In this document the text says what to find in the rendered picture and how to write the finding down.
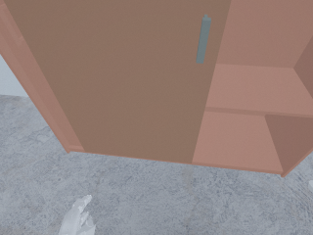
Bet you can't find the handle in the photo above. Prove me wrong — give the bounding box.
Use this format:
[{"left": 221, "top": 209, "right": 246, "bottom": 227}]
[
  {"left": 0, "top": 6, "right": 22, "bottom": 47},
  {"left": 196, "top": 14, "right": 211, "bottom": 64}
]

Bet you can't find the wardrobe door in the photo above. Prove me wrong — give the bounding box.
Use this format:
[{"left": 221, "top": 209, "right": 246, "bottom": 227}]
[
  {"left": 0, "top": 0, "right": 82, "bottom": 147},
  {"left": 4, "top": 0, "right": 232, "bottom": 164}
]

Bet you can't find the robot left hand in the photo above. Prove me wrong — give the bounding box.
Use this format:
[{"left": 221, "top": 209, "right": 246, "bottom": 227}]
[{"left": 59, "top": 195, "right": 96, "bottom": 235}]

